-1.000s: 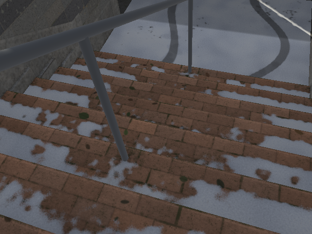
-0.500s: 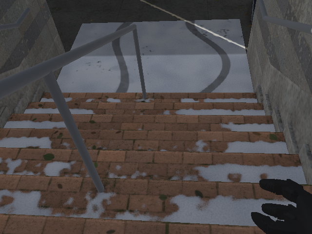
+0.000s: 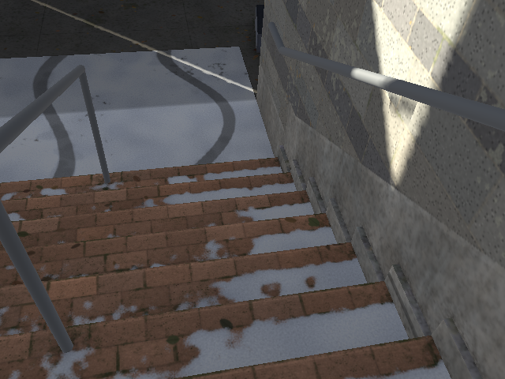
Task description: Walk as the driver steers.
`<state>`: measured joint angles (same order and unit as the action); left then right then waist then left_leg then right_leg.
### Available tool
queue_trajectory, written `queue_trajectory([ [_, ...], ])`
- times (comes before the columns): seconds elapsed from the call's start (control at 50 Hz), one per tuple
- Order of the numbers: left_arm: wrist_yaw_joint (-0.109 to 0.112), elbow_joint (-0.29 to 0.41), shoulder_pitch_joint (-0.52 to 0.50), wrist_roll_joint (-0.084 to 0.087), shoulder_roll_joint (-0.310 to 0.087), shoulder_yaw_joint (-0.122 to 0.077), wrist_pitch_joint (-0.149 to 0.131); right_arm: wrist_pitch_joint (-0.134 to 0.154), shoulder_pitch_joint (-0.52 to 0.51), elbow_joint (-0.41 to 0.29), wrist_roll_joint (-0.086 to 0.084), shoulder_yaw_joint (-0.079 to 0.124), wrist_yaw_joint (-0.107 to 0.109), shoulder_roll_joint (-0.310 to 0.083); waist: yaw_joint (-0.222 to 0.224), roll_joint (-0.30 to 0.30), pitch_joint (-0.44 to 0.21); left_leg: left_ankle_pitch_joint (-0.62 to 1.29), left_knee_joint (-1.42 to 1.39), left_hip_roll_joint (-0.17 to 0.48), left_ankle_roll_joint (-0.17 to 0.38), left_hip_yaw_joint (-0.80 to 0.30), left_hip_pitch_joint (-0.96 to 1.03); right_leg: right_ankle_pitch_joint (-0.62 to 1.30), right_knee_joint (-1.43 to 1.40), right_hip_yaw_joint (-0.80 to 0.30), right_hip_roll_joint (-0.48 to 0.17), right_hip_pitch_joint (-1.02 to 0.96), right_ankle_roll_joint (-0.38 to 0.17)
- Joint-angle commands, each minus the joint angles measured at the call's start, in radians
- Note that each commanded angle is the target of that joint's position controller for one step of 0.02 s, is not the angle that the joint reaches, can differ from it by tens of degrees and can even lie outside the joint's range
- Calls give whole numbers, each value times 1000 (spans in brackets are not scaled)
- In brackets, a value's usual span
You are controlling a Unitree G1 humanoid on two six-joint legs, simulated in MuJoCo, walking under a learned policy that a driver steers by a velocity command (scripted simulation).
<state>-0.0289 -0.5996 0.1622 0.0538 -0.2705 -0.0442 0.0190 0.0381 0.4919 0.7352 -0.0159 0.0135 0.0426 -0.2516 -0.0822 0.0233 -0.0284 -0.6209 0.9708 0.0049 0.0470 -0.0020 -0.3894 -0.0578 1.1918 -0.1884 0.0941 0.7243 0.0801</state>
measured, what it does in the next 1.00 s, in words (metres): goes down: right foot 0.17 m lower, then left foot 0.16 m lower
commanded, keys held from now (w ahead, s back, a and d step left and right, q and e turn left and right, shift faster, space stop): w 1.00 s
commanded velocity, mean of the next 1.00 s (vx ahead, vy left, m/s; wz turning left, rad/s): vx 0.46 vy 0.00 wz -0.02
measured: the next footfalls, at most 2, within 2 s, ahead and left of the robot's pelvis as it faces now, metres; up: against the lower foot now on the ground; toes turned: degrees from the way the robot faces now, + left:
right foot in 0.26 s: +0.17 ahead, -0.16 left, -0.17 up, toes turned +2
left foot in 0.82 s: +0.52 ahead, +0.02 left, -0.33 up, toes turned -4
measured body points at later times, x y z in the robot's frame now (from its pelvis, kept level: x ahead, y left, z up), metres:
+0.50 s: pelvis +0.20 -0.09 -0.13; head +0.20 -0.12 +0.32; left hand +0.15 +0.14 -0.27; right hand +0.31 -0.34 -0.26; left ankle +0.30 +0.09 -0.75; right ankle +0.13 -0.16 -0.85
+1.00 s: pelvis +0.49 -0.04 -0.29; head +0.50 -0.04 +0.16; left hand +0.56 +0.21 -0.43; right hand +0.47 -0.27 -0.44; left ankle +0.48 +0.02 -1.01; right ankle +0.45 -0.20 -0.82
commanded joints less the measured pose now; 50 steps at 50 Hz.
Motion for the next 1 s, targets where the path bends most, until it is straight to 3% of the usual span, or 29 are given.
queue_trajectory([
  [0.02,-28,153,-275,-16,-49,-3,-43,1,36,-9,2,42,14,-130,-34,-92,124,-53,-316,165,185,-444,201,191,-334,-22,-47,339,-8],
  [0.06,-55,140,-280,-61,6,9,-54,-8,-6,10,-23,46,21,-143,-17,-75,79,-8,-335,101,136,-316,-55,451,-527,142,-33,-92,-30],
  [0.16,-52,110,-220,-30,21,8,-47,-34,-2,68,-15,64,36,-138,3,-146,106,42,-215,136,114,-282,-75,323,-667,121,-103,-293,-113],
  [0.2,-44,58,-69,-26,18,-4,-48,-42,-37,79,-17,72,48,-132,74,-157,80,129,-83,132,82,-253,-60,301,-791,131,-146,-424,-146],
  [0.24,-22,-49,200,-46,7,-30,-44,-29,-23,100,-22,72,38,-95,183,-45,10,183,300,34,24,-132,-154,252,-878,160,-150,-721,-214],
  [0.26,-21,-122,368,-67,-2,-37,-54,-18,-18,110,-10,65,20,-37,240,64,-63,-78,726,-73,-21,-63,-363,386,-747,73,-238,-942,-261],
  [0.28,-33,-141,366,-65,-56,-35,-61,4,69,72,2,54,-4,2,137,184,-79,-118,905,-39,-5,-138,-570,547,-510,23,-296,-1002,-223],
  [0.3,-38,-139,331,-32,-80,-51,-53,24,99,53,-4,56,-16,-21,95,267,-92,25,887,-19,1,-165,-647,556,-527,-47,-317,-934,-219],
  [0.32,-36,-188,354,-39,-191,-93,-53,47,40,-4,-22,49,-8,-31,94,325,-144,193,823,-9,3,-187,-737,-49,-695,-304,-447,-890,-349],
  [0.34,-35,-167,247,-50,-68,-56,-59,43,-81,-10,-25,73,26,-121,74,73,-27,364,741,66,22,-145,-766,-400,-869,-404,-411,-742,-320],
  [0.36,-23,-190,208,-57,-43,-47,-75,48,-116,-22,-29,68,42,-116,43,130,12,412,724,69,26,-184,-785,-422,-876,-528,-440,-686,-313],
  [0.38,-12,-192,140,-52,14,-21,-98,44,-108,-18,-10,69,40,-126,-14,31,86,507,543,112,13,-195,-706,-219,-873,-435,-409,-543,-266],
  [0.4,1,-201,134,-53,44,-9,-107,45,-104,-8,12,72,31,-118,-31,55,104,554,376,130,-18,-210,-632,-47,-812,-299,-340,-469,-258],
  [0.44,26,-250,215,-72,14,-18,-97,29,-148,-18,42,58,15,-31,0,96,38,547,296,145,-43,-175,-574,110,-789,-258,-290,-474,-276],
  [0.46,40,-270,257,-63,8,-19,-92,20,-178,-43,34,52,11,-17,11,96,35,558,261,151,-51,-168,-598,173,-787,-244,-291,-501,-288],
  [0.48,43,-285,284,-74,-11,-22,-93,19,-160,-30,22,55,-1,-23,0,89,10,623,280,133,-45,-159,-561,225,-754,-221,-278,-479,-286],
  [0.52,51,-308,344,-55,18,-11,-94,28,-254,-57,20,68,-24,-71,33,16,38,807,118,127,-22,-194,-611,105,-717,-162,-243,-523,-250],
  [0.6,91,-342,418,-40,50,16,-89,49,-418,-104,48,50,-73,10,111,43,81,1210,-244,25,-17,-71,-260,-61,-677,-9,-135,-317,-186],
  [0.72,116,-354,457,-30,25,13,-35,53,-563,-181,21,29,-125,32,184,40,126,970,-439,6,-39,-79,-314,27,-390,-93,-165,-555,-247],
  [0.78,116,-349,385,-28,-5,1,-24,51,-425,-139,12,48,-119,-20,115,27,119,824,-573,58,3,-95,-212,189,-228,-125,-184,-630,-251],
  [0.82,74,-370,324,-31,-25,-10,-57,46,-4,17,29,86,-84,-89,-77,-60,-25,1027,-634,58,63,-29,364,280,221,-51,-74,-378,-203],
  [0.84,54,-389,376,-32,47,-5,-80,44,250,112,52,72,-86,-117,-117,-298,-148,1570,-370,213,167,-132,788,-561,765,33,81,-19,-142],
  [0.86,40,-374,541,-11,21,5,-107,33,233,113,29,63,-92,-112,-42,-410,-318,1595,-182,315,273,-338,1060,-857,942,-91,88,247,-104],
  [0.88,34,-337,489,-5,-31,-1,-123,7,205,100,11,73,-82,-125,-64,-396,-350,1355,-264,355,315,-410,1037,-798,898,-112,43,350,-93],
  [0.9,51,-265,360,6,-23,5,-111,7,123,114,-3,86,-79,-149,-32,-307,-295,842,-448,390,367,-546,887,-696,873,-10,2,418,-88],
  [0.92,79,-244,247,-2,-11,1,-83,5,37,125,-12,72,-70,-104,15,-58,-122,581,-594,377,347,-604,631,-578,847,99,-40,425,-77],
  [0.94,96,-235,227,-10,2,-1,-55,20,-97,93,16,52,-76,-69,105,93,-4,470,-617,373,312,-614,339,-406,700,56,-118,321,-111],
  [0.96,98,-236,219,-29,31,3,-37,39,-185,75,21,41,-86,-43,148,103,80,512,-617,331,266,-586,112,-353,617,59,-162,240,-125],
  [1.0,87,-239,234,-31,-8,-19,-59,71,-194,85,14,16,-71,14,180,10,102,679,-572,160,148,-361,-38,-73,219,16,-219,147,-135],
])
Velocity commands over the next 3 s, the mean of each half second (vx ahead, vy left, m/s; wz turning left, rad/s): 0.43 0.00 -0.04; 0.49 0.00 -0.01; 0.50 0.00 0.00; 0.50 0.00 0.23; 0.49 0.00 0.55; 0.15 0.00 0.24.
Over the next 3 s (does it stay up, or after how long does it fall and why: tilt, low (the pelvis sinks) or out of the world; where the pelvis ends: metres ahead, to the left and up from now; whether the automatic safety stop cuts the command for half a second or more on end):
stays up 1.42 0.09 -0.78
